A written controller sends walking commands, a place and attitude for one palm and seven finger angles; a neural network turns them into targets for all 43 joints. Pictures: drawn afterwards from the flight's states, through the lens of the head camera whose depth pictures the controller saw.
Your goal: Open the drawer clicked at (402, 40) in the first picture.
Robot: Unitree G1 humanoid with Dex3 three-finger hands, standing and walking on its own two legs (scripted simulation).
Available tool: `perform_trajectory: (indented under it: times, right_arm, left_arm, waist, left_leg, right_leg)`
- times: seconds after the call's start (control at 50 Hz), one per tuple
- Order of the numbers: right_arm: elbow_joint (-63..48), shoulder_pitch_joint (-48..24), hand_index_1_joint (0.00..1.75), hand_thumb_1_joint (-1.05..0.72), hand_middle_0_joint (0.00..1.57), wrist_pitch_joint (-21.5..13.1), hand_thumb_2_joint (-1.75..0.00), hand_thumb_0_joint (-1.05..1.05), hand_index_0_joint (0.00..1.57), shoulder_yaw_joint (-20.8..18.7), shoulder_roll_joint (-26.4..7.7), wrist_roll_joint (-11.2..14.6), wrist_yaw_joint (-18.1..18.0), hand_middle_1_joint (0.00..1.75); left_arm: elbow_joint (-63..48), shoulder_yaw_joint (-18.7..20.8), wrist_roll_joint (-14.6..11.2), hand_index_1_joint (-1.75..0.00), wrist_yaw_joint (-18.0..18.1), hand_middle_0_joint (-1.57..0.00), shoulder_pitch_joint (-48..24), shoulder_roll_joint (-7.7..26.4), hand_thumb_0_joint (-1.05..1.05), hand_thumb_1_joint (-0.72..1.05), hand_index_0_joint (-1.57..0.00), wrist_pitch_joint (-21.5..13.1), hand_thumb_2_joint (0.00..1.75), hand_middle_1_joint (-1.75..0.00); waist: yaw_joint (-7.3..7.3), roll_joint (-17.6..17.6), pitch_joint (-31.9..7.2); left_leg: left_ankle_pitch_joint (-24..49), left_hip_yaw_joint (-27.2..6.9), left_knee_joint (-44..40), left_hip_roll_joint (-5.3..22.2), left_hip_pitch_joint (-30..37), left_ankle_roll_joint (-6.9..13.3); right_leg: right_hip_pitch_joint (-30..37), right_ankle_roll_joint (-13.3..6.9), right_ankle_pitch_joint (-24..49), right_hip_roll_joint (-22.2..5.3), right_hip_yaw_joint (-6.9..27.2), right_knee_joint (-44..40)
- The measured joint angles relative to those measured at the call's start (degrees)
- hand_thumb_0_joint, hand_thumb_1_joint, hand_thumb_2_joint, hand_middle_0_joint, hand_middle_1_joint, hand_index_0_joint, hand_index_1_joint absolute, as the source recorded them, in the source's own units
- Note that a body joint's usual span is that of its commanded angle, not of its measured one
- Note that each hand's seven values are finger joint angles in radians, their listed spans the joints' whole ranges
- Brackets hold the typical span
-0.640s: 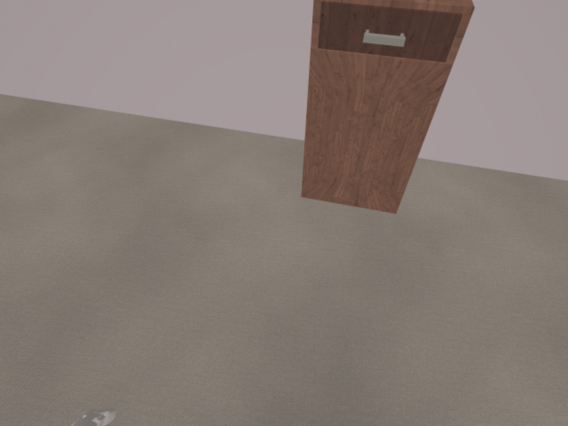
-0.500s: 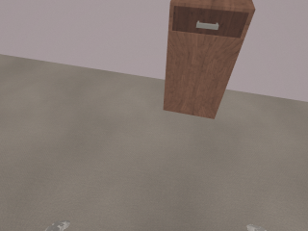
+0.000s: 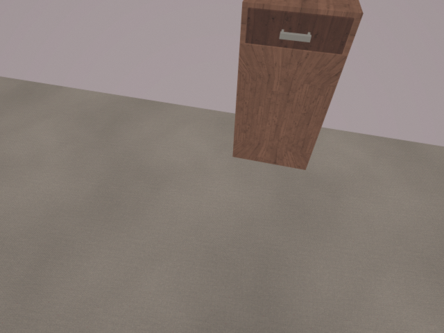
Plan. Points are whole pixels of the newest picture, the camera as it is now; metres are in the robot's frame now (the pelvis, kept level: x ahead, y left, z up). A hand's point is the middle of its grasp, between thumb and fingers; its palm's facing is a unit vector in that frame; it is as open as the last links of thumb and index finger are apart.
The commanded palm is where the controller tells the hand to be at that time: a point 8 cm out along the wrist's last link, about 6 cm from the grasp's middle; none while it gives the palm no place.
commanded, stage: stand and wait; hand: left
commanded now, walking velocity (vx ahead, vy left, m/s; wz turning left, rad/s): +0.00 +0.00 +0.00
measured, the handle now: (295, 34) +1.21 -0.23 +0.03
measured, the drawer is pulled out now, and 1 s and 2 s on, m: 0.00 0.00 0.00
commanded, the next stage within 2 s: look at it before walking up in 0.20 s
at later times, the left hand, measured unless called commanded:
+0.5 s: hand out of the picture +0.06 +0.24 -0.15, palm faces -0.04 -0.94 -0.33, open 7.4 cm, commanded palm none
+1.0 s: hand out of the picture +0.06 +0.24 -0.16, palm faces -0.04 -0.94 -0.33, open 7.4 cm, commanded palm none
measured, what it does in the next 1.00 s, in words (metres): stands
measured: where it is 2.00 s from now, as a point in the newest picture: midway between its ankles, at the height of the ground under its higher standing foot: outside the picture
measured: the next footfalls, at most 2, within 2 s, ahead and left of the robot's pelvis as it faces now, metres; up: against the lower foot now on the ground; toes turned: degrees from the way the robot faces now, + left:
left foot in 1.72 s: +0.22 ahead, +0.09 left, +0.00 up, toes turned -19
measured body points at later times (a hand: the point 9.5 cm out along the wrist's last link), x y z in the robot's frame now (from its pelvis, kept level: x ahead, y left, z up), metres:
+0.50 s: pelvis -0.01 +0.00 +0.00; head -0.01 +0.00 +0.45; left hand +0.06 +0.29 -0.13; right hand +0.06 -0.30 -0.13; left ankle -0.01 +0.12 -0.74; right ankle -0.01 -0.13 -0.74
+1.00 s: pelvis -0.01 +0.00 +0.00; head +0.00 +0.00 +0.45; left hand +0.06 +0.29 -0.13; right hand +0.07 -0.30 -0.13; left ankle -0.01 +0.12 -0.74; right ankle +0.00 -0.13 -0.74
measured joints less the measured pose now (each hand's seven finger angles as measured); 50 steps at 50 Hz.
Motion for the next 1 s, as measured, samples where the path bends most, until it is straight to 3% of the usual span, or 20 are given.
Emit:
perform_trajectory:
  times: [0.72, 1.0]
  right_arm:
    - [1.1, 0.0, 0.3, -0.9, 0.2, -0.3, -0.9, 0.0, 0.2, 0.2, 0.3, 0.1, 0.3, 0.3]
    - [0.4, -0.7, 0.3, -0.9, 0.2, -0.1, -0.9, 0.0, 0.2, 0.1, 0.5, 0.0, 0.0, 0.3]
  left_arm:
    - [0.7, -0.2, 0.2, -0.3, -0.2, -0.21, -0.4, -0.5, 0.01, 0.9, -0.2, -0.5, 0.89, -0.3]
    - [0.1, 0.1, 0.2, -0.3, 0.0, -0.21, -0.3, -0.3, 0.01, 0.9, -0.2, 0.0, 0.89, -0.3]
  waist:
    - [-0.18, 0.0, -0.1]
    - [0.45, 0.0, 0.2]
  left_leg:
    - [1.9, 0.0, -1.6, 0.4, -0.4, -0.3]
    - [1.4, 0.7, -1.0, 0.6, -0.7, -0.3]
  right_leg:
    - [-0.4, -0.2, 2.0, 0.4, 0.1, -1.8]
    - [-0.9, -0.2, 2.0, 0.6, 0.7, -1.4]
